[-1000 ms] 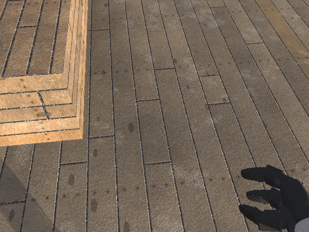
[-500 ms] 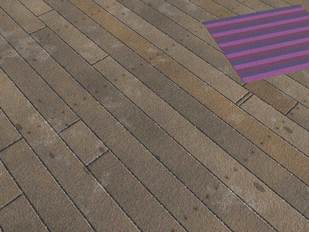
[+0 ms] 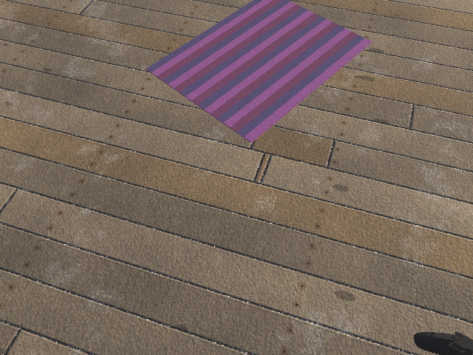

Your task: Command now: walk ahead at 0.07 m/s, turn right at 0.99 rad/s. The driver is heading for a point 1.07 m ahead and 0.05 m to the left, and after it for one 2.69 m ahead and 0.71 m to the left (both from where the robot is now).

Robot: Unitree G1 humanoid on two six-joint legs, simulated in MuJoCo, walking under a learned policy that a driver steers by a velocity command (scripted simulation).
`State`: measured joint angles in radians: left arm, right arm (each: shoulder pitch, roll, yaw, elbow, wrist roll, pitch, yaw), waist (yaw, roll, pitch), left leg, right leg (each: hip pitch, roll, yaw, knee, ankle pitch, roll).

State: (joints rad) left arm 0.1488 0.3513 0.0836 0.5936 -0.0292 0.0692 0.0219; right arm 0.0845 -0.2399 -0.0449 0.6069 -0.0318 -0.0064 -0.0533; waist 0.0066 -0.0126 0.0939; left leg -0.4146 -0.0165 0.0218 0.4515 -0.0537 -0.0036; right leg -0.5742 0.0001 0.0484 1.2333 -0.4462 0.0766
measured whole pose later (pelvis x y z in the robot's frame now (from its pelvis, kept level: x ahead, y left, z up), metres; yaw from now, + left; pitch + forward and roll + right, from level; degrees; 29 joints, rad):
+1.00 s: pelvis +0.57 -0.08 +0.01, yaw +4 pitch +3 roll +0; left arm -0.02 0.26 -0.03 0.59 0.05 -0.07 -0.04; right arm 0.51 -0.29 -0.07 0.86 0.01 -0.06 0.02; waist -0.11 -0.01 0.02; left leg 0.07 -0.16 -0.22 0.25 -0.33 0.14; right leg -0.73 -0.09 0.07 0.68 -0.01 0.04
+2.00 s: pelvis +1.26 +0.09 +0.00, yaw +43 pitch +2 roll +1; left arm 0.18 0.27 0.03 0.67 0.00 -0.05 0.00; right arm 0.17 -0.26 -0.03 0.74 -0.01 0.00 -0.02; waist 0.00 -0.03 0.00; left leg -0.23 -0.13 -0.10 0.59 -0.38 0.07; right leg -0.45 0.00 0.04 0.57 -0.14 0.00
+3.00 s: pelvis +1.31 +0.08 +0.01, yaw +2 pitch +2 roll +1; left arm 0.12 0.27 0.04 0.60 0.01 0.02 0.01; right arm 0.18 -0.33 -0.07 0.78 0.00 0.03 -0.02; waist -0.02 0.03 0.05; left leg -0.47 0.05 0.01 0.99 -0.43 -0.09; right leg -0.29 0.02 0.01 0.47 -0.23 -0.03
